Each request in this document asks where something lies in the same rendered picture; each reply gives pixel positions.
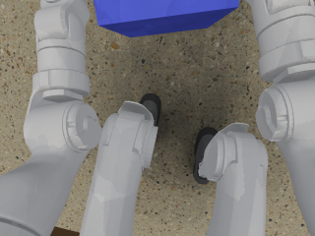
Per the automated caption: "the robot left forearm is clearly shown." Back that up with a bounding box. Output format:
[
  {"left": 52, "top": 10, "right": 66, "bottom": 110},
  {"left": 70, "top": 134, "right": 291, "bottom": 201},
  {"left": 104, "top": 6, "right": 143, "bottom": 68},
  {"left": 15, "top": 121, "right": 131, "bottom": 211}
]
[{"left": 23, "top": 0, "right": 91, "bottom": 132}]

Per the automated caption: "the carton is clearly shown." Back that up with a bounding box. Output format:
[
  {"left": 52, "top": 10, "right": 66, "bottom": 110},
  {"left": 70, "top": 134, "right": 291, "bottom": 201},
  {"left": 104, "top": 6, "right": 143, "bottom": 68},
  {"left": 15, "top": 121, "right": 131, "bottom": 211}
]
[{"left": 94, "top": 0, "right": 239, "bottom": 37}]

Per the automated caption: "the robot right upper arm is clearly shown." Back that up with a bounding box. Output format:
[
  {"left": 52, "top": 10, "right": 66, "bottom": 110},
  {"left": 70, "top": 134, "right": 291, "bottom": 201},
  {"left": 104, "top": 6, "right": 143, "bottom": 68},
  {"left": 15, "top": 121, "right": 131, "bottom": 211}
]
[{"left": 255, "top": 79, "right": 315, "bottom": 236}]

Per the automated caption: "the robot right thigh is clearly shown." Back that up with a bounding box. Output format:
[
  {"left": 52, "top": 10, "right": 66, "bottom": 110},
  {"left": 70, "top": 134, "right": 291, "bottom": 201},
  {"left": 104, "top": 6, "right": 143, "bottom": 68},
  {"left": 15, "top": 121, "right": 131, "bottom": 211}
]
[{"left": 206, "top": 131, "right": 267, "bottom": 236}]

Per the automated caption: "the robot left upper arm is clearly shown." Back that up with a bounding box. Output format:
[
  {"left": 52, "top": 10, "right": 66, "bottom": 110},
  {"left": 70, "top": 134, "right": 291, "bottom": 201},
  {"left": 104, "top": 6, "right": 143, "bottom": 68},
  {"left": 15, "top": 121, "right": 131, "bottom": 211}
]
[{"left": 0, "top": 100, "right": 102, "bottom": 236}]

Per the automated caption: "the robot right forearm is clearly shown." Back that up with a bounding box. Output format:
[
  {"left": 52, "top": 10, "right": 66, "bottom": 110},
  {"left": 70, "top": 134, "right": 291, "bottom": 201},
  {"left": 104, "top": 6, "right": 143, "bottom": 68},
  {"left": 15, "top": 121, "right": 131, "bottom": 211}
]
[{"left": 245, "top": 0, "right": 315, "bottom": 85}]

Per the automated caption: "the left robot shin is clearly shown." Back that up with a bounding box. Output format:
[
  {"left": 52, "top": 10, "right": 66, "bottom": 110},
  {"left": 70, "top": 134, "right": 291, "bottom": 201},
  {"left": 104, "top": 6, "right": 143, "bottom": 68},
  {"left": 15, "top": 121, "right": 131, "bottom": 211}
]
[{"left": 97, "top": 100, "right": 154, "bottom": 151}]

